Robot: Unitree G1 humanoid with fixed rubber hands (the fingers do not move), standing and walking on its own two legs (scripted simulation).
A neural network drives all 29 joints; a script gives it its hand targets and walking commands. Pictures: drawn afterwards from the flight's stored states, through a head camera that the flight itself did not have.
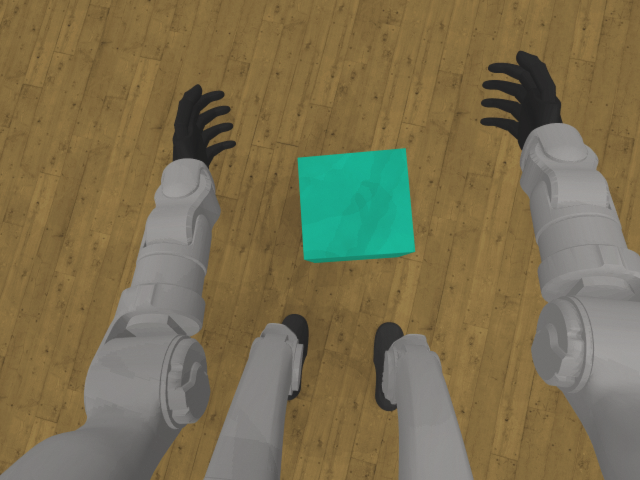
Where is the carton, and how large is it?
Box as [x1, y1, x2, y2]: [298, 148, 414, 262]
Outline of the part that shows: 405,148 298,158 304,259 313,262 393,257 414,251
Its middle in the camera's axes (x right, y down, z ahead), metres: +0.08 -0.05 +0.86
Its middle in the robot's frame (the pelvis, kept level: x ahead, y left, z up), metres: +0.47 +0.00 -0.52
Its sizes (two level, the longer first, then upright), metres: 0.210 0.200 0.250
